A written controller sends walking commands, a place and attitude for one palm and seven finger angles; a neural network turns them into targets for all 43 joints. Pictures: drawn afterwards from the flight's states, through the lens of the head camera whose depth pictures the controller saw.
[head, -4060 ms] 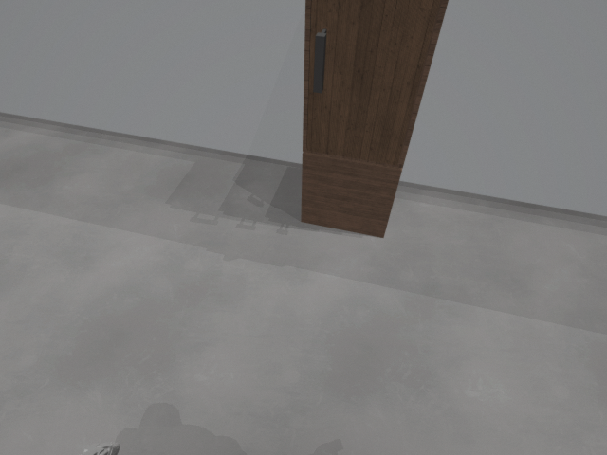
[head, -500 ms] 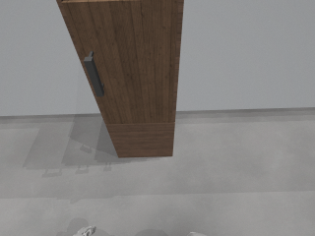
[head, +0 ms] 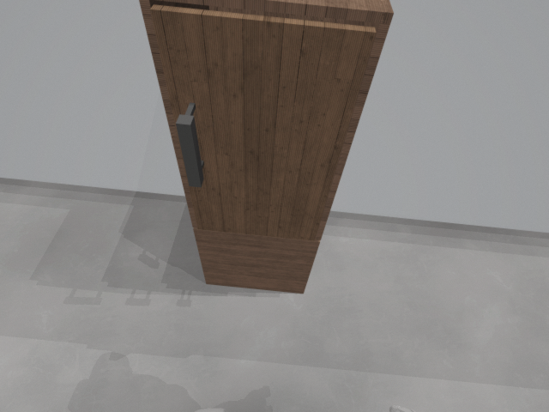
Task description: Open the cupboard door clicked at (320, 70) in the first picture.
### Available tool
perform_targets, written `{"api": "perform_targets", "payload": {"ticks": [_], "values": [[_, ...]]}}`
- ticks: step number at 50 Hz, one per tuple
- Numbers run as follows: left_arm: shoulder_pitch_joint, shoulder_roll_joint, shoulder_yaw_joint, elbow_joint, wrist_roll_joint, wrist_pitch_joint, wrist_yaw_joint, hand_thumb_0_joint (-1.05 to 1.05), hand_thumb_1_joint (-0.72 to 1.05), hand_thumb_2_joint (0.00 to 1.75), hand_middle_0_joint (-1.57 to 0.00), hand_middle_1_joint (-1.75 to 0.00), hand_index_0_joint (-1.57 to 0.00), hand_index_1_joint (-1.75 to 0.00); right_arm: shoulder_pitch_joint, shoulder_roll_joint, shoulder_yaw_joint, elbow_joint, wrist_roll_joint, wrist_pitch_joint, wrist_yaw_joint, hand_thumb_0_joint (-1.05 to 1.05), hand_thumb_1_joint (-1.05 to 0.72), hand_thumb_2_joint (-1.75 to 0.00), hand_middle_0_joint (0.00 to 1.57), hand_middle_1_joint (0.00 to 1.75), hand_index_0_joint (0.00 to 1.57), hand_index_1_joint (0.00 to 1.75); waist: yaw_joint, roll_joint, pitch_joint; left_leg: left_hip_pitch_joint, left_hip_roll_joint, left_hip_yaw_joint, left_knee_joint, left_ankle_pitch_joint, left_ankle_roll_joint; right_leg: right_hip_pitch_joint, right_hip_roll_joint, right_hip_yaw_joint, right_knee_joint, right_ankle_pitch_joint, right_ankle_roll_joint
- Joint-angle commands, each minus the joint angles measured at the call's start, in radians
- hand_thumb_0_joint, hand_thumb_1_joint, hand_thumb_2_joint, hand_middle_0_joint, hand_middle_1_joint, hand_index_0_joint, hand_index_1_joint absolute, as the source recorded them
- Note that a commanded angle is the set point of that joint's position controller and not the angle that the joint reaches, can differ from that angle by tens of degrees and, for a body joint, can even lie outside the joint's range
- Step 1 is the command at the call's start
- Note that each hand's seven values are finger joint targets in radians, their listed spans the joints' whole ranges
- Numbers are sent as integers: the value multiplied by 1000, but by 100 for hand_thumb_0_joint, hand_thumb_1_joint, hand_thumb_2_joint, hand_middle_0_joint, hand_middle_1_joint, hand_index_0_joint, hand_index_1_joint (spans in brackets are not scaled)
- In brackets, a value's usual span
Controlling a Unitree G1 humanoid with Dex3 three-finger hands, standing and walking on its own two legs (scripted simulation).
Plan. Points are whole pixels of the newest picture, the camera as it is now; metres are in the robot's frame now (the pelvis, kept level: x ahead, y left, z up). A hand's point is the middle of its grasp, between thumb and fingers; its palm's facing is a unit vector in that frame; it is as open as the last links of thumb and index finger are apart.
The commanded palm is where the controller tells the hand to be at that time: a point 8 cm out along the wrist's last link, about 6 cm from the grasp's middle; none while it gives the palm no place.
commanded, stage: come to a stop and stand still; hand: left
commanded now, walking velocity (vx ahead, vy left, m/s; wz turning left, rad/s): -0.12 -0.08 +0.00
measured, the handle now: (194, 146) +0.57 +0.23 +0.01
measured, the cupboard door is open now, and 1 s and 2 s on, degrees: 0 0 0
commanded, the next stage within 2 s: look again from close up in 0.84 s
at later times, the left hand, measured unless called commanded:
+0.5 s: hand out of the picture +0.00 +0.12 -0.17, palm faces +0.06 -0.98 -0.20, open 7.3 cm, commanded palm none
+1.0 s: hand out of the picture -0.09 +0.11 -0.17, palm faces +0.05 -0.99 -0.16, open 7.4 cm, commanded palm none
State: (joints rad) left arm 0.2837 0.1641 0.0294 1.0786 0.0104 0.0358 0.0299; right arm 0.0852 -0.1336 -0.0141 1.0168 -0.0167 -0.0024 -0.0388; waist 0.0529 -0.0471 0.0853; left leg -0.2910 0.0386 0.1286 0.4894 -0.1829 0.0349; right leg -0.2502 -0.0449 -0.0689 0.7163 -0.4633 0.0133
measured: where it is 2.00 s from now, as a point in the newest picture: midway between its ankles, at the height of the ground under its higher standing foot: outside the picture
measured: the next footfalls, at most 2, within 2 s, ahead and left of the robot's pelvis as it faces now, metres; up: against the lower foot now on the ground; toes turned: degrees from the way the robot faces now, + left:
right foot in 0.20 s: +0.01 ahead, -0.16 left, +0.00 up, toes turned -4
left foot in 0.46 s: -0.01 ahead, +0.08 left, +0.00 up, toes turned +3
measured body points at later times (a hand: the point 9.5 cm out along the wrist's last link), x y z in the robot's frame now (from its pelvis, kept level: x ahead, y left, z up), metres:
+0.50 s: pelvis -0.05 -0.06 +0.00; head -0.04 -0.05 +0.45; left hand +0.00 +0.18 -0.16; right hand -0.05 -0.29 -0.16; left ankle -0.05 +0.08 -0.74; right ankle -0.03 -0.15 -0.74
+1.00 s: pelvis -0.06 -0.05 +0.00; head -0.05 -0.05 +0.45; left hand -0.09 +0.16 -0.16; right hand -0.07 -0.26 -0.16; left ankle -0.05 +0.08 -0.74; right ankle -0.03 -0.15 -0.74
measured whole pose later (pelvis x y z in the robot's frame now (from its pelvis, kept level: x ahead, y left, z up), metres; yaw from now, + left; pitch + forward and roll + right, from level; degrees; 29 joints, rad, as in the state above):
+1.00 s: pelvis -0.06 -0.05 +0.00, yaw +1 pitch -1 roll +0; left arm 0.34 0.13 0.00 1.11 0.01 0.00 0.02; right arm 0.32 -0.13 0.00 1.09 -0.03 0.00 -0.02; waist 0.00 -0.01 0.03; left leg -0.21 0.03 0.04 0.47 -0.24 -0.01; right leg -0.24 -0.02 -0.08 0.46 -0.21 -0.02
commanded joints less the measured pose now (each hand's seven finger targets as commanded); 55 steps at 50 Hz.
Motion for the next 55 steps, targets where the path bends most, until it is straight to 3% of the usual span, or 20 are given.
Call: {"api": "perform_targets", "payload": {"ticks": [1,6,8,9,10,11,12,15,19,21,22,24,25,34,46,47,48,49,52,55], "values": [[44,83,33,-74,9,-3,2,0,90,90,-20,-30,-20,-30,119,-229,-75,-24,-2,14,-18,0,-90,-90,20,30,20,30,-75,175,-202,281,324,-237,-96,722,180,-181,-4,66,241,-85,12],[80,53,34,-89,5,2,-2,0,90,90,-20,-30,-20,-30,49,-215,-79,-44,-8,19,-1,0,-90,-90,20,30,20,30,-45,200,-178,100,284,-205,-139,325,132,-40,-13,36,47,-4,1],[145,60,34,-68,10,-8,-1,0,90,90,-20,-30,-20,-30,32,-199,-78,-46,-2,23,9,0,-90,-90,20,30,20,30,-10,160,-164,-11,220,-172,-91,92,74,98,-2,7,-196,186,3],[149,98,36,-67,19,-14,1,0,90,90,-20,-30,-20,-30,49,-160,-75,-47,5,28,15,0,-90,-90,20,30,20,30,-12,35,-123,-77,137,-126,-16,-63,20,117,-43,61,-344,235,-3],[90,171,39,-88,25,-23,4,0,90,90,-20,-30,-20,-30,65,-94,-62,-61,12,35,23,0,-90,-90,20,30,20,30,-43,-189,-62,-144,30,-45,109,-228,-46,28,-222,290,-464,150,-73],[27,209,37,-118,22,-19,2,0,90,90,-20,-30,-20,-30,38,-91,-57,-75,8,43,32,0,-90,-90,20,30,20,30,-32,-190,-34,-87,7,-74,232,-301,-47,-126,-308,337,-536,42,-145],[-9,200,43,-126,24,-24,7,0,90,90,-20,-30,-20,-30,17,-90,-57,-79,2,52,31,0,-90,-90,20,30,20,30,-30,-237,-21,-82,12,-107,318,-307,-36,-181,-284,359,-548,41,-160],[-79,153,29,-123,20,-32,3,0,90,90,-20,-30,-20,-30,111,-91,-53,-14,3,42,30,0,-90,-90,20,30,20,30,-74,-122,-6,-80,10,-114,391,-226,-33,-115,-196,205,-454,267,-156],[-28,148,29,-89,11,-37,5,0,90,90,-20,-30,-20,-30,160,-71,-33,18,4,25,18,0,-90,-90,20,30,20,30,-54,-69,-48,-2,15,-89,123,-178,-48,3,-177,169,-386,392,-153],[-18,130,19,-65,-3,-39,3,0,90,90,-20,-30,-20,-30,205,-84,-22,49,5,8,11,0,-90,-90,20,30,20,30,-62,-7,-79,128,37,-129,-77,32,-38,-3,-134,147,-335,398,-97],[-7,104,16,-58,-7,-39,1,0,90,90,-20,-30,-20,-30,207,-103,-19,58,2,-2,8,0,-90,-90,20,30,20,30,-46,66,-82,143,94,-191,-107,142,-20,2,-83,110,-318,367,-61],[-9,93,12,-43,-7,-38,-1,0,90,90,-20,-30,-20,-30,177,-126,-13,69,-2,-9,2,0,-90,-90,20,30,20,30,-26,95,-65,70,120,-209,-128,100,-8,53,-53,97,-346,326,-32],[-23,100,12,-30,-7,-34,-1,0,90,90,-20,-30,-20,-30,178,-118,-11,81,0,-11,4,0,-90,-90,20,30,20,30,-28,169,-58,42,113,-202,-157,73,-12,93,-56,77,-338,325,-29],[0,97,5,8,-3,-35,-3,0,90,90,-20,-30,-20,-30,253,-89,-7,105,-1,2,5,0,-90,-90,20,30,20,30,-48,22,13,31,56,-150,-181,-117,-27,35,-66,122,-448,118,-32],[77,54,-3,35,-1,-47,2,0,90,90,-20,-30,-20,-30,284,-66,-2,111,3,-10,1,0,-90,-90,20,30,20,30,-51,51,-6,59,60,-150,-173,-67,-19,12,-65,110,-425,184,-33],[42,228,-15,-60,19,-59,5,0,90,90,-20,-30,-20,-30,233,-213,-28,-18,-5,-6,17,0,-90,-90,20,30,20,30,-93,42,81,39,21,-161,-112,-25,-26,-53,-35,96,-344,198,-57],[66,152,5,-57,7,-68,8,0,90,90,-20,-30,-20,-30,217,-197,-35,-34,-13,-30,8,0,-90,-90,20,30,20,30,-53,102,-96,24,54,-165,-61,-98,-9,5,-76,108,-317,130,-55],[72,166,6,-75,13,-71,8,0,90,90,-20,-30,-20,-30,235,-177,-40,-45,-12,-34,3,0,-90,-90,20,30,20,30,-69,109,-180,42,36,-167,-17,-70,-2,33,-85,131,-321,157,-66],[63,136,10,-97,14,-59,9,0,90,90,-20,-30,-20,-30,282,-127,-31,-58,-11,-20,4,0,-90,-90,20,30,20,30,-84,-25,-106,2,13,-141,28,-94,-2,-28,-107,156,-364,70,-78],[50,151,16,-113,12,-62,9,0,90,90,-20,-30,-20,-30,271,-161,-36,-64,-4,-28,4,0,-90,-90,20,30,20,30,-74,27,-26,1,39,-169,-20,1,8,-50,-77,123,-319,182,-74]]}}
